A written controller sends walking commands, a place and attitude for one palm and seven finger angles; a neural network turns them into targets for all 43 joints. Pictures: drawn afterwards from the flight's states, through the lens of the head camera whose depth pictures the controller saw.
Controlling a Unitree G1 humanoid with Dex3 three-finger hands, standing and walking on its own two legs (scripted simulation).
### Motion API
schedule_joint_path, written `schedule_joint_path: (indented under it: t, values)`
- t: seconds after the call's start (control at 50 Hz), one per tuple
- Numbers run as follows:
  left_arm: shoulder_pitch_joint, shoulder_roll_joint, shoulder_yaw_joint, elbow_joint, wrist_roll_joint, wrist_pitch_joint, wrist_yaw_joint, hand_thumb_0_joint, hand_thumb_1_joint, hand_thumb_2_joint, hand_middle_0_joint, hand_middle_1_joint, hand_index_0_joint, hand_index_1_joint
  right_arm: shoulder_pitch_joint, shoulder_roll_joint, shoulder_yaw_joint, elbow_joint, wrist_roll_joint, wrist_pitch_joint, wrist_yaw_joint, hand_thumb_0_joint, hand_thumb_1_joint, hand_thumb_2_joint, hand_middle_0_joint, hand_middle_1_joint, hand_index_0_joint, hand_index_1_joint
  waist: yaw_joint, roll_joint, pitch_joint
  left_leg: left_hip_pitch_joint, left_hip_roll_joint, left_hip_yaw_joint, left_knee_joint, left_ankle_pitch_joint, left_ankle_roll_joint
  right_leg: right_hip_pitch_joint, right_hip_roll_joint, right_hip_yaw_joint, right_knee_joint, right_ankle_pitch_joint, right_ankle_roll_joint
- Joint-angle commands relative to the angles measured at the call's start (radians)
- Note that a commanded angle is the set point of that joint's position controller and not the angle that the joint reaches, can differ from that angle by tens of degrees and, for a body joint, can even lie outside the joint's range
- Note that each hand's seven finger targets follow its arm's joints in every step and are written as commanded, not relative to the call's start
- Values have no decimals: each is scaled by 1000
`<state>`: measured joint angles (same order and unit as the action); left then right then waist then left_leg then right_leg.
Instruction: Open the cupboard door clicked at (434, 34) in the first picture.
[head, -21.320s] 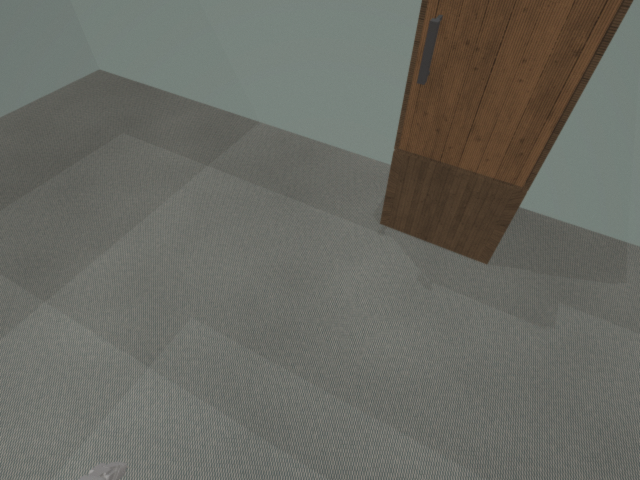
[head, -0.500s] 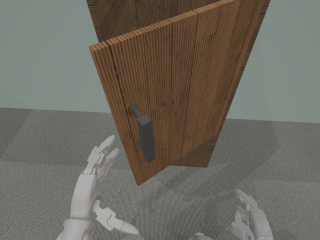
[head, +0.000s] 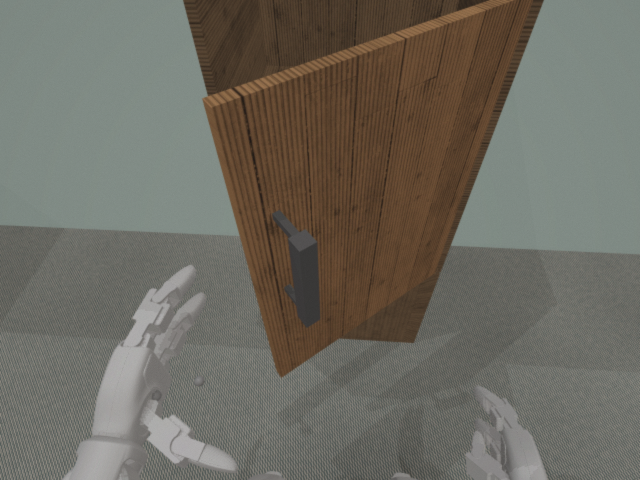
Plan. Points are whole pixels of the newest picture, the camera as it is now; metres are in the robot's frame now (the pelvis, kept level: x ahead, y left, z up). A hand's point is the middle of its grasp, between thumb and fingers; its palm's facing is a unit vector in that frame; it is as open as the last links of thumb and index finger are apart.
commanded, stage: draw the hand back to the body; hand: left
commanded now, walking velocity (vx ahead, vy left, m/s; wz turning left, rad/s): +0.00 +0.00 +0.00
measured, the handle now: (296, 272) +0.35 +0.06 +0.08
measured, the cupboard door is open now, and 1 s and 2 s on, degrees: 40 40 40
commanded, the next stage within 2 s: step back with the hand held close in 1.34 s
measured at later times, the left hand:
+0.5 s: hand (99, 353) +0.21 +0.22 +0.15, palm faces +0.23 -0.91 -0.34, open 14.5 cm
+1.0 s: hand out of the picture +0.23 +0.28 +0.22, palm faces +0.45 -0.78 -0.42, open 8.7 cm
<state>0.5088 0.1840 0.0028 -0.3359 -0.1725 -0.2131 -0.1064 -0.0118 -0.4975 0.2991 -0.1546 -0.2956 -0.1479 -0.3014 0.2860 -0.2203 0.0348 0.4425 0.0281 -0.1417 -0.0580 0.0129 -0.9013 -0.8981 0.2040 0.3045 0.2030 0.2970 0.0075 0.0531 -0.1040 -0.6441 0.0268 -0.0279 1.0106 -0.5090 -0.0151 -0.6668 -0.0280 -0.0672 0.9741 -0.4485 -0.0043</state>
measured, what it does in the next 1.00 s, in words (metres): rises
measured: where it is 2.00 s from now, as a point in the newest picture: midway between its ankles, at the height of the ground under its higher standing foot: outside the picture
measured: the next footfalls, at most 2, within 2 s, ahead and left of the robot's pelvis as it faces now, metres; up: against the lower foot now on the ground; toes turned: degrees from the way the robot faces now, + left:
none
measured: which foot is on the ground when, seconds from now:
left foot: down 0.00-1.00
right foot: down 0.00-1.00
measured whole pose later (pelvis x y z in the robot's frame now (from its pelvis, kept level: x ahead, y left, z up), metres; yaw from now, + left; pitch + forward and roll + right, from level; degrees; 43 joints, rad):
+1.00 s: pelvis +0.03 +0.01 +0.06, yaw -2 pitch -4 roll -1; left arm 0.46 0.34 0.34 -0.39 -0.04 -0.08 0.12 0.01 0.67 0.80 -0.20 -0.30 -0.20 -0.30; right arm 0.19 -0.22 0.03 0.64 -0.01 -0.14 -0.09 0.01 -0.90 -0.90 0.21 0.30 0.20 0.30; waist 0.07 0.06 0.02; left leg -0.08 0.02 0.02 0.45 -0.30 0.00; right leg -0.12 -0.02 -0.03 0.42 -0.23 0.02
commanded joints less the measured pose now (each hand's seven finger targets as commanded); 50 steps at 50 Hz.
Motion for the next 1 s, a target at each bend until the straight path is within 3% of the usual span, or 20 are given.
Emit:
schedule_joint_path:
  t: [0.0, 0.14, 0.16, 0.2, 0.24, 0.26, 0.28, 0.3, 0.34, 0.36, 0.42, 0.46, 0.6, 0.66, 0.72, 0.86, 0.94, 0.98]
  values:
    - [-37, 74, 61, -250, -29, -33, -16, 0, -500, 300, -150, -300, -150, -300, -89, -108, -41, -177, 6, -77, -12, 0, -900, -900, 200, 300, 200, 300, 2, -38, -98, 45, -46, 7, -200, 158, 25, 160, 33, 18, -204, 112, -8]
    - [-45, 123, 139, -283, -65, 8, -51, 0, -500, 300, -150, -300, -150, -300, -88, -111, -32, -159, 9, -98, -22, 0, -900, -900, 200, 300, 200, 300, 16, -24, -89, 105, -40, -8, -246, 210, 20, 205, 40, -5, -219, 175, -11]
    - [-31, 138, 161, -269, -69, 17, -53, 0, -465, 315, -151, -300, -151, -300, -93, -112, -33, -151, 10, -98, -23, 0, -900, -900, 200, 300, 200, 300, 21, -39, -92, 110, -38, -6, -247, 222, 22, 221, 41, -3, -226, 184, -11]
    - [-47, 139, 166, -295, -81, 27, -65, 0, -395, 345, -154, -300, -154, -300, -98, -111, -29, -149, 14, -104, -23, 0, -900, -900, 200, 300, 200, 300, 21, 3, -86, 132, -38, -7, -261, 230, 18, 227, 40, -8, -232, 196, -12]
    - [-44, 150, 180, -319, -89, 37, -78, 0, -325, 375, -156, -300, -156, -300, -97, -112, -26, -145, 15, -111, -24, 0, -900, -900, 200, 300, 200, 300, 25, 7, -102, 156, -37, -10, -272, 266, 17, 247, 42, -18, -232, 236, -11]
    - [-50, 307, 221, -369, 65, 61, 59, 0, -290, 390, -158, -300, -158, -300, -87, -103, -35, -137, -2, -98, -48, 0, -900, -900, 200, 300, 200, 300, 59, -13, -112, 164, -23, 10, -314, 264, 24, 299, 22, 39, -291, 225, -25]
    - [-17, 193, 155, -373, 80, 85, 112, 0, -255, 405, -159, -300, -159, -300, -94, -84, -23, -140, -11, -95, -53, 0, -900, -900, 200, 300, 200, 300, 32, 0, -41, 175, -29, 17, -332, 249, 23, 279, 18, 34, -316, 212, -20]
    - [5, 171, 137, -346, 101, 101, 147, 0, -220, 420, -160, -300, -160, -300, -82, -83, -21, -120, -13, -88, -52, 0, -900, -900, 200, 300, 200, 300, 29, 18, -23, 193, -23, 17, -343, 265, 22, 293, 15, 24, -324, 219, -18]
    - [-1, 191, 160, -334, 121, 115, 188, 0, -150, 450, -162, -300, -162, -300, -95, -89, -21, -107, -14, -71, -53, 0, -900, -900, 200, 300, 200, 300, 30, 3, -2, 226, -15, 14, -372, 280, 21, 312, 19, 17, -351, 223, -16]
    - [-6, 208, 175, -329, 128, 116, 203, 0, -115, 465, -164, -300, -164, -300, -104, -94, -22, -98, -17, -69, -56, 0, -900, -900, 200, 300, 200, 300, 33, -36, -14, 243, -14, 12, -388, 291, 23, 345, 18, 15, -370, 232, -16]
    - [-38, 216, 186, -333, 143, 112, 227, 0, -10, 510, -168, -300, -168, -300, -119, -93, -18, -82, -21, -69, -59, 0, -900, -900, 200, 300, 200, 300, 31, 2, 2, 301, -12, 16, -436, 302, 24, 380, 14, 16, -407, 238, -13]
    - [-40, 231, 210, -311, 149, 110, 238, 0, 60, 540, -170, -300, -170, -300, -138, -98, -18, -67, -23, -70, -62, 0, -900, -900, 200, 300, 200, 300, 38, -21, 17, 327, -8, 13, -469, 318, 23, 416, 16, 12, -434, 248, -14]
    - [-65, 256, 273, -317, 151, 93, 250, 0, 305, 645, -179, -300, -179, -300, -167, -96, -20, -23, -29, -79, -55, 0, -900, -900, 200, 300, 200, 300, 49, 28, 29, 417, -3, 19, -561, 413, 15, 514, 18, 9, -497, 315, -14]
    - [-48, 284, 326, -281, 148, 92, 251, 0, 410, 690, -182, -300, -182, -300, -180, -100, -28, -3, -31, -77, -52, 0, -900, -900, 200, 300, 200, 300, 60, -6, 32, 441, 0, 30, -582, 463, 16, 556, 20, 12, -526, 365, -13]
    - [-73, 284, 347, -303, 144, 85, 246, 0, 515, 735, -186, -300, -186, -300, -183, -99, -31, 6, -33, -73, -44, 0, -900, -900, 200, 300, 200, 300, 58, 21, 31, 469, 1, 38, -600, 511, 14, 577, 21, 14, -542, 398, -10]
    - [-104, 335, 441, -263, 137, 78, 250, 0, 760, 840, -195, -300, -195, -300, -201, -103, -45, 32, -34, -61, -41, 0, -900, -900, 200, 300, 200, 300, 68, 8, 44, 506, -1, 54, -626, 538, 19, 611, 24, 20, -586, 440, -9]
    - [-143, 343, 470, -263, 129, 71, 250, 0, 900, 900, -200, -300, -200, -300, -205, -100, -49, 40, -34, -54, -38, 0, -900, -900, 200, 300, 200, 300, 64, 0, 42, 527, -4, 62, -634, 531, 22, 614, 26, 23, -604, 446, -5]
    - [-135, 306, 432, -241, 131, 74, 244, 0, 900, 900, -200, -300, -200, -300, -208, -103, -49, 44, -34, -52, -35, 0, -900, -900, 200, 300, 200, 300, 59, 29, 63, 532, -3, 61, -644, 531, 22, 606, 24, 24, -610, 434, -4]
